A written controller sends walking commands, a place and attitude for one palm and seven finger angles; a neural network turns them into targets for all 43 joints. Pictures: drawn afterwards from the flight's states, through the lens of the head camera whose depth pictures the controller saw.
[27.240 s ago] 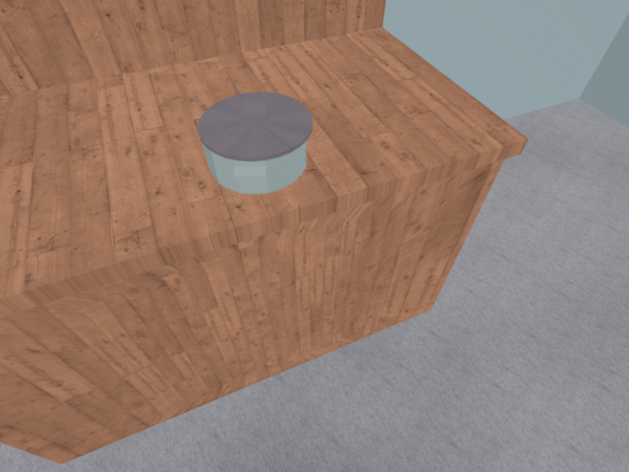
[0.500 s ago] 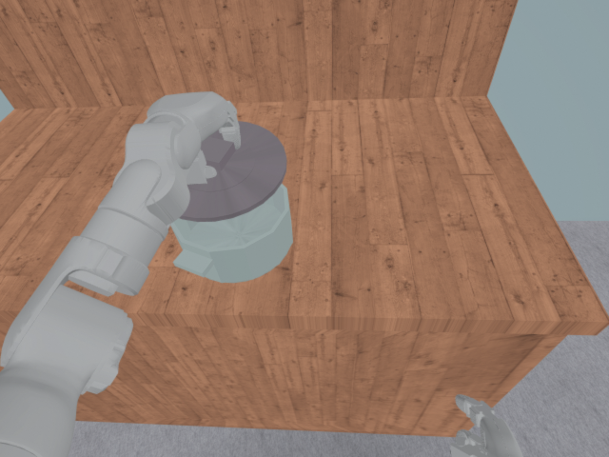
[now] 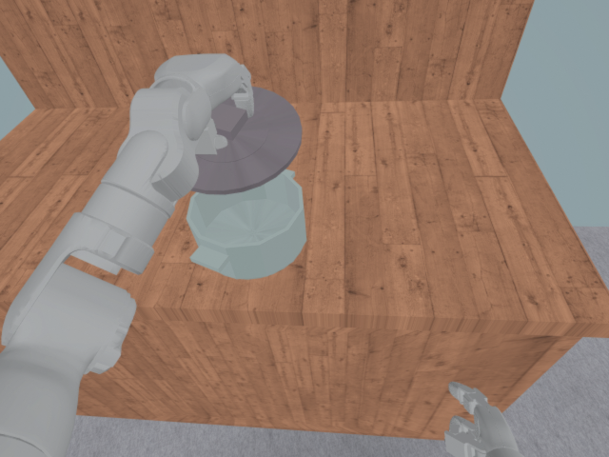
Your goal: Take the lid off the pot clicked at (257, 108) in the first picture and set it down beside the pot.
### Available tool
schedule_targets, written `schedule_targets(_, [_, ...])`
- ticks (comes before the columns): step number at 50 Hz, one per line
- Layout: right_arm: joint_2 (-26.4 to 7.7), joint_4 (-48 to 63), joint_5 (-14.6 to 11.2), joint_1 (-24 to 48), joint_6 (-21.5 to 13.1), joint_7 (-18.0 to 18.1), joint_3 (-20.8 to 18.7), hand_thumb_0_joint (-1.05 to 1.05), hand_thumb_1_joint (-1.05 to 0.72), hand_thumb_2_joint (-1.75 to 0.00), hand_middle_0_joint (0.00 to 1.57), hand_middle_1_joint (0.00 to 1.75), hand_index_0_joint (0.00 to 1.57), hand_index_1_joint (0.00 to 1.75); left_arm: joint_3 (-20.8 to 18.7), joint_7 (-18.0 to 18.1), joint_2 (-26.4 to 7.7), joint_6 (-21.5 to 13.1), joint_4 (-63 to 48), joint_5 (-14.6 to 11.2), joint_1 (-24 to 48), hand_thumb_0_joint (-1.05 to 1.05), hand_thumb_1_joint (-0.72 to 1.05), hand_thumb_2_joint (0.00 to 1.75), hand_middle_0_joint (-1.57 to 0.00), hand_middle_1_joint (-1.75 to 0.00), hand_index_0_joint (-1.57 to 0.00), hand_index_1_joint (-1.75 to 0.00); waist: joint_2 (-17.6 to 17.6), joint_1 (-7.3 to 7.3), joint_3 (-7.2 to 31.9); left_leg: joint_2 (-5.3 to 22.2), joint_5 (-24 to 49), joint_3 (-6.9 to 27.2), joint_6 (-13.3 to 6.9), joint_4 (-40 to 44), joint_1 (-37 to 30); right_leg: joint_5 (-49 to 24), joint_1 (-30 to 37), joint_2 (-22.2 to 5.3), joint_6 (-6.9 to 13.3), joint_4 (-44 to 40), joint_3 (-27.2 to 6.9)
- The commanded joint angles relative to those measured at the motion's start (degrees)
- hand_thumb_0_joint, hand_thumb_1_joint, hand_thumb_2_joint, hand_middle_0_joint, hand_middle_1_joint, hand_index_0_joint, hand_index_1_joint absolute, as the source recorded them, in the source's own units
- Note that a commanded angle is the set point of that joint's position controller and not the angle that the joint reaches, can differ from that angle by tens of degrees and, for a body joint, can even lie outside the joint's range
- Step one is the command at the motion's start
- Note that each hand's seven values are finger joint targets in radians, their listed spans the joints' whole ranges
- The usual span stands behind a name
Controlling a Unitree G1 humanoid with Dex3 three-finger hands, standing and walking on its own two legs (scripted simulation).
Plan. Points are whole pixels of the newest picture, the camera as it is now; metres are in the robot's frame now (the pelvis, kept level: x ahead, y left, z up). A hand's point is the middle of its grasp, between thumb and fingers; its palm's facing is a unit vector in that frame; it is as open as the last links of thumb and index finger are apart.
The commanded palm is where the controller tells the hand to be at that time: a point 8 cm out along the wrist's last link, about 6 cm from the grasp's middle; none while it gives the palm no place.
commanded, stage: lift the lid straight up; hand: left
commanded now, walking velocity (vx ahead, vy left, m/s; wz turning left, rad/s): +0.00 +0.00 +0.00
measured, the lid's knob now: (224, 121) +0.47 +0.12 +0.23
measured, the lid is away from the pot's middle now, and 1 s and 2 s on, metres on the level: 0.00 0.06 0.17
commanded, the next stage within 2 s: move the lid sideways beside the pot in 0.48 s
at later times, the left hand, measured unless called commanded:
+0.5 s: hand (220, 98) +0.45 +0.11 +0.27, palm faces -0.06 -0.02 -1.00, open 8.1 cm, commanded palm +0.41 +0.12 +0.33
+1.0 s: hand (161, 113) +0.43 +0.18 +0.27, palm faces -0.12 +0.00 -0.99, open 8.1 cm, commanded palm +0.41 +0.18 +0.33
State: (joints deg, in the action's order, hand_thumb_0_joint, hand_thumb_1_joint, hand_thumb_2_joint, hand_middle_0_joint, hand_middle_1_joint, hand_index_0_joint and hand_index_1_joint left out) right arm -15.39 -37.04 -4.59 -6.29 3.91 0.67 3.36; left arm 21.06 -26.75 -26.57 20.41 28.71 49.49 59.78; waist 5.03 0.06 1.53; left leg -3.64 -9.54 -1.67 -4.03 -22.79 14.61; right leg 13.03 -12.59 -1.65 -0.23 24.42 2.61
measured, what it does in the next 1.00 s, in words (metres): stands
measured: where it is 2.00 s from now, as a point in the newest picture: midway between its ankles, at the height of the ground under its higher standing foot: outside the picture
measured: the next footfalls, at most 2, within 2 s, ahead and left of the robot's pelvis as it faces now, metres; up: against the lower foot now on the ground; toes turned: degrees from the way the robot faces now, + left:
none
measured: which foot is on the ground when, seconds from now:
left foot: down 0.00-1.00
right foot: down 0.00-1.00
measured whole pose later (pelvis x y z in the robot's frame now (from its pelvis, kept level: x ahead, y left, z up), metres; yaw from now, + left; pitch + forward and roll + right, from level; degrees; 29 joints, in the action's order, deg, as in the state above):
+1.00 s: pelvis +0.00 -0.01 +0.00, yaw +0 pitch +1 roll +0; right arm -16.3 -36.6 -5.2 -6.6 4.2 2.3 3.7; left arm 17.5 -31.9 -33.8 19.5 31.1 50.9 61.7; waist 4.1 0.1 1.1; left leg -2.8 -9.3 -1.0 -3.3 -23.0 14.5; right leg 12.6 -12.1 -0.7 0.6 24.0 3.2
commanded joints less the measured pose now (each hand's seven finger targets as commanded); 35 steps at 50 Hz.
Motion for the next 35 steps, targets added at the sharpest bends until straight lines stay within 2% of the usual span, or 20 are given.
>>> schedule_targets(1, [-5.4, 8.0, -0.2, 6.7, -2.7, 0.6, -1.8, 0.00, -0.90, -0.90, 0.20, 0.30, 0.20, 0.30, -7.8, 3.9, -10.9, 0.5, -8.8, 2.4, 38.2, 0.00, 0.54, 1.15, -1.02, -1.02, -0.84, -0.92, -5.6, 1.10, 21.7, 2.1, 9.5, 4.5, 0.5, 1.4, -13.6, -11.2, 0.4, 1.8, 3.3, -1.9, -0.4])
schedule_targets(3, [-6.5, 7.7, 0.0, 6.1, -2.5, 0.7, -1.9, 0.00, -0.90, -0.90, 0.20, 0.30, 0.20, 0.30, -9.9, 4.2, -13.3, 0.2, -7.5, 1.5, 37.3, 0.00, 0.54, 1.15, -1.02, -1.02, -0.84, -0.92, -5.9, 1.16, 22.2, 2.0, 9.7, 4.5, 0.5, 1.3, -12.9, -11.9, 1.7, 1.4, 3.5, -2.1, -0.5])
schedule_targets(4, [-5.6, 8.0, 0.0, 6.3, -2.7, 0.8, -1.5, 0.00, -0.90, -0.90, 0.20, 0.30, 0.20, 0.30, -10.3, 4.3, -14.4, 0.2, -8.2, 3.0, 39.6, 0.00, 0.54, 1.15, -1.02, -1.02, -0.84, -0.92, -6.1, 0.52, 23.7, 2.1, 9.2, 4.3, 0.6, 1.9, -12.8, -11.2, 2.6, 1.6, 3.3, -1.9, -0.8])
schedule_targets(5, [-5.5, 8.2, 0.0, 7.0, -2.8, 0.9, -1.5, 0.00, -0.90, -0.90, 0.20, 0.30, 0.20, 0.30, -8.3, 4.1, -12.2, 0.2, -8.3, 3.2, 41.5, 0.00, 0.54, 1.15, -1.02, -1.02, -0.84, -0.92, -6.1, 0.93, 22.9, 2.0, 9.1, 4.3, 0.5, 1.6, -12.8, -11.5, 1.9, 1.6, 3.4, -1.8, -0.6])
schedule_targets(8, [-6.0, 8.1, 0.1, 6.0, -3.1, 0.9, -1.8, 0.00, -0.90, -0.90, 0.20, 0.30, 0.20, 0.30, -9.1, 4.3, -12.4, 0.0, -7.2, 1.9, 39.7, 0.00, 0.54, 1.15, -1.02, -1.02, -0.84, -0.92, -5.7, 1.08, 23.6, 2.0, 10.8, 4.5, 0.4, 1.2, -13.2, -12.8, 2.5, 1.2, 3.4, -2.1, -0.8])
schedule_targets(9, [-5.7, 8.0, 0.3, 5.8, -3.2, 1.0, -1.6, 0.00, -0.90, -0.90, 0.20, 0.30, 0.20, 0.30, -11.1, 4.4, -15.6, 0.0, -8.2, 3.6, 41.7, 0.00, 0.54, 1.15, -1.02, -1.02, -0.84, -0.92, -5.8, 0.36, 25.8, 2.2, 11.2, 4.1, 0.5, 1.6, -13.5, -13.4, 3.9, 1.5, 3.3, -1.7, -1.1])
schedule_targets(10, [-5.5, 8.1, 0.1, 6.7, -3.1, 1.1, -1.3, 0.00, -0.90, -0.90, 0.20, 0.30, 0.20, 0.30, -8.8, 4.0, -12.9, 0.6, -5.2, 3.8, 41.6, 0.00, 0.54, 1.15, -1.02, -1.02, -0.84, -0.92, -6.8, 0.75, 22.7, 2.0, 9.5, 4.0, 0.4, 1.5, -11.8, -12.4, 2.6, 1.4, 3.3, -2.0, -0.8])
schedule_targets(11, [-5.6, 8.0, 0.0, 6.2, -3.2, 1.1, -1.5, 0.00, -0.90, -0.90, 0.20, 0.30, 0.20, 0.30, -10.7, 4.2, -15.1, 0.5, -7.1, 3.7, 42.8, 0.00, 0.54, 1.15, -1.02, -1.02, -0.84, -0.92, -6.1, 0.41, 23.8, 2.1, 9.6, 4.1, 0.4, 1.8, -12.5, -12.3, 3.0, 1.3, 3.3, -1.9, -1.0])
schedule_targets(13, [-5.8, 8.7, 0.0, 6.3, -3.5, 0.9, -1.8, 0.00, -0.90, -0.90, 0.20, 0.30, 0.20, 0.30, -9.5, 4.0, -12.8, 0.0, -8.4, 2.1, 40.9, 0.00, 0.54, 1.15, -1.02, -1.02, -0.84, -0.92, -5.0, 0.73, 25.0, 2.0, 12.4, 4.3, 0.3, 0.9, -13.6, -14.2, 3.5, 1.1, 3.4, -1.8, -1.1])
schedule_targets(14, [-5.4, 8.7, 0.2, 6.3, -3.8, 0.7, -1.6, 0.00, -0.90, -0.90, 0.20, 0.30, 0.20, 0.30, -10.1, 3.9, -14.4, -0.1, -10.3, 3.4, 42.9, 0.00, 0.54, 1.15, -1.02, -1.02, -0.84, -0.92, -4.7, 0.10, 26.8, 2.0, 13.2, 4.2, 0.4, 1.2, -13.9, -15.1, 4.7, 1.3, 3.3, -1.4, -1.3])
schedule_targets(17, [-5.7, 8.1, -0.1, 6.2, -2.9, 0.6, -1.5, 0.00, -0.90, -0.90, 0.20, 0.30, 0.20, 0.30, -7.5, 2.9, -10.7, 1.5, -5.0, 3.6, 39.8, 0.00, 0.54, 1.15, -1.02, -1.02, -0.84, -0.92, -6.8, 0.68, 21.1, 2.2, 11.8, 3.8, 0.5, 1.4, -11.9, -13.9, 1.7, 1.4, 3.3, -1.8, -0.5])
schedule_targets(18, [-6.2, 8.4, -0.2, 5.8, -2.8, 0.5, -2.0, 0.00, -0.90, -0.90, 0.20, 0.30, 0.20, 0.30, -8.3, 3.0, -10.4, 1.3, -4.7, 2.0, 36.6, 0.00, 0.54, 1.15, -1.02, -1.02, -0.84, -0.92, -7.4, 0.84, 21.2, 2.1, 12.8, 4.0, 0.3, 0.8, -12.0, -14.8, 2.2, 1.1, 3.3, -2.1, -0.6])
schedule_targets(21, [-6.0, 9.0, 0.1, 6.4, -2.7, 0.9, -1.6, 0.00, -0.90, -0.90, 0.20, 0.30, 0.20, 0.30, -12.4, 2.8, -16.6, 1.6, -7.3, 4.1, 38.3, 0.00, 0.54, 1.15, -1.02, -1.02, -0.84, -0.92, -8.1, -0.57, 24.5, 1.8, 12.8, 3.2, -0.1, 1.1, -11.3, -16.8, 6.0, 0.9, 3.1, -1.6, -1.6])
schedule_targets(23, [-6.1, 9.8, 0.0, 7.0, -2.9, 0.6, -2.0, 0.00, -0.90, -0.90, 0.20, 0.30, 0.20, 0.30, -10.2, 2.6, -13.8, 0.8, -11.8, 2.2, 38.8, 0.00, 0.54, 1.15, -1.02, -1.02, -0.84, -0.92, -6.2, 0.18, 26.3, 1.7, 15.8, 3.5, -0.3, 0.1, -13.2, -19.3, 6.5, 0.6, 3.2, -1.5, -1.7])
schedule_targets(24, [-5.5, 9.8, -0.1, 7.0, -2.9, 0.5, -1.7, 0.00, -0.90, -0.90, 0.20, 0.30, 0.20, 0.30, -10.1, 2.5, -14.5, 0.9, -12.7, 3.3, 40.2, 0.00, 0.54, 1.15, -1.02, -1.02, -0.84, -0.92, -6.3, -0.15, 27.2, 1.9, 16.5, 3.5, -0.2, 0.4, -13.5, -19.3, 6.7, 1.0, 3.1, -1.1, -1.7])
schedule_targets(27, [-5.7, 9.4, -0.1, 7.3, -2.9, 0.6, -1.8, 0.00, -0.90, -0.90, 0.20, 0.30, 0.20, 0.30, -11.0, 2.2, -15.8, 1.7, -12.4, 3.5, 40.9, 0.00, 0.54, 1.15, -1.02, -1.02, -0.84, -0.92, -6.3, -0.11, 25.3, 1.8, 16.3, 3.4, -0.3, 0.1, -13.3, -19.8, 5.8, 1.1, 3.2, -1.2, -1.6])
schedule_targets(28, [-6.2, 9.6, -0.2, 7.1, -2.9, 0.3, -2.1, 0.00, -0.90, -0.90, 0.20, 0.30, 0.20, 0.30, -11.5, 2.3, -15.7, 1.2, -14.1, 1.9, 39.0, 0.00, 0.54, 1.15, -1.02, -1.02, -0.84, -0.92, -4.9, 0.12, 26.0, 1.8, 17.8, 3.6, -0.3, -0.3, -14.2, -20.5, 6.1, 0.8, 3.3, -1.4, -1.6])
schedule_targets(33, [-6.8, 8.9, -0.1, 6.9, -2.2, 0.9, -1.9, 0.00, -0.90, -0.90, 0.20, 0.30, 0.20, 0.30, -14.9, 1.9, -19.8, 1.8, -8.5, 2.6, 34.6, 0.00, 0.54, 1.15, -1.02, -1.02, -0.84, -0.92, -7.2, -0.47, 22.8, 1.7, 14.8, 3.0, -0.4, 0.2, -11.2, -19.6, 6.4, 0.5, 3.2, -1.8, -1.7])
schedule_targets(34, [-6.3, 8.8, 0.0, 7.1, -1.9, 1.0, -1.4, 0.00, -0.90, -0.90, 0.20, 0.30, 0.20, 0.30, -15.0, 1.7, -21.1, 1.9, -7.4, 4.2, 35.4, 0.00, 0.54, 1.15, -1.02, -1.02, -0.84, -0.92, -8.5, -1.06, 22.9, 1.7, 13.9, 2.7, -0.2, 0.9, -9.9, -19.0, 7.2, 0.7, 3.0, -1.6, -2.0])
schedule_targets(35, [-6.3, 9.0, 0.0, 7.8, -1.7, 1.3, -1.3, 0.00, -0.90, -0.90, 0.20, 0.30, 0.20, 0.30, -13.7, 1.3, -20.0, 2.1, -6.0, 4.3, 35.2, 0.00, 0.54, 1.15, -1.02, -1.02, -0.84, -0.92, -9.2, -0.77, 21.1, 1.7, 12.2, 2.5, -0.4, 0.9, -8.9, -18.6, 6.8, 0.5, 2.8, -2.1, -2.1])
